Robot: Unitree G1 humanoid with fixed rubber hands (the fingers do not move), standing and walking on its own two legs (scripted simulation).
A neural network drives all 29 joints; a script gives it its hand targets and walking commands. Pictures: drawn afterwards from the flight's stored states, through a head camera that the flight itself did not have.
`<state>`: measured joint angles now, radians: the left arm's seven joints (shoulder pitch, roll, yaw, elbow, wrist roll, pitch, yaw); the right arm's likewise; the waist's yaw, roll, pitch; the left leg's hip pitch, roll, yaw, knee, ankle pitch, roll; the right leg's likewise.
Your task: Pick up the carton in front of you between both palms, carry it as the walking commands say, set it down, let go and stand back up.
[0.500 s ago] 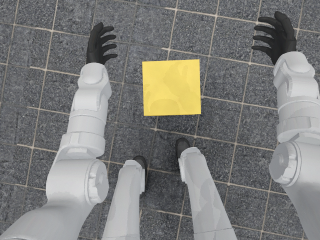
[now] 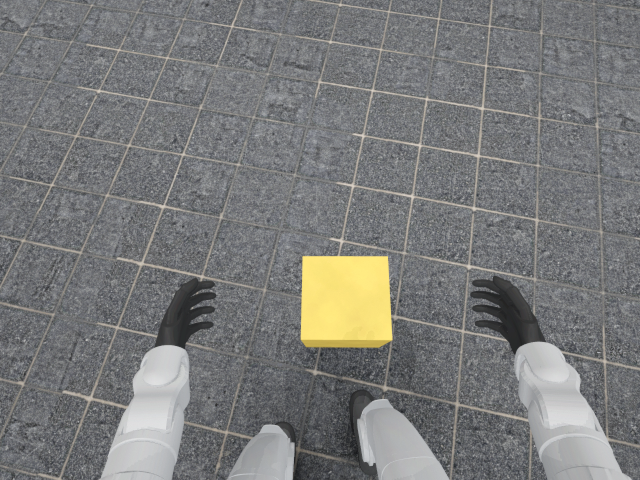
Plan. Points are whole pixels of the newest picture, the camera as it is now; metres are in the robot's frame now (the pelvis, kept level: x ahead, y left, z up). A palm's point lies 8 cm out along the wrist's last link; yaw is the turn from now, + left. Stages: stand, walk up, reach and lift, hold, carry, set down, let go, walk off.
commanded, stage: let go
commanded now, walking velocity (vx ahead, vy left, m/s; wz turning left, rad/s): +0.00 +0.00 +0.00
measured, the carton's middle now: (343, 305) +0.40 -0.06 -0.62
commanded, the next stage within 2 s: stand in 0.70 s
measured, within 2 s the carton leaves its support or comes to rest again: neither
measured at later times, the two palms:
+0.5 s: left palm (77, 430) +0.18 +0.27 -0.03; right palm (506, 398) +0.19 -0.19 -0.04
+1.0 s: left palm (46, 455) +0.16 +0.32 -0.06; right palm (562, 399) +0.18 -0.26 -0.06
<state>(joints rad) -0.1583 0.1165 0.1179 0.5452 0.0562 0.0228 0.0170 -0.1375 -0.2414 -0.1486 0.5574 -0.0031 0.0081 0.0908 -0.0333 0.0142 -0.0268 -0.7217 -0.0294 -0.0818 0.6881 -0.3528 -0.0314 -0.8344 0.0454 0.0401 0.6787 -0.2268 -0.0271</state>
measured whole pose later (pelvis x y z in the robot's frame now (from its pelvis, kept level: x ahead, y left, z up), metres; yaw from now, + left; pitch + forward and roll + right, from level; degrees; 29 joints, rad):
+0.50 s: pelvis +0.02 +0.04 +0.03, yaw +0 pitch -4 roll -1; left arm 0.22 0.21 0.03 0.44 0.01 0.10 -0.06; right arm 0.22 -0.22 -0.05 0.42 -0.01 0.12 0.08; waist 0.01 0.03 0.10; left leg -0.05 -0.04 -0.07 0.44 -0.33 0.03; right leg -0.14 0.02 0.05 0.42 -0.21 0.02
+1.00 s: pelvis +0.04 +0.02 +0.02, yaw +1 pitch +0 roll -1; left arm 0.18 0.32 0.05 0.76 0.04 0.01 0.02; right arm 0.22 -0.35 -0.06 0.62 -0.04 0.03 -0.01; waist 0.01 0.04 0.01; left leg -0.14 -0.03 -0.08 0.52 -0.38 0.00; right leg -0.25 0.02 0.02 0.53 -0.29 -0.01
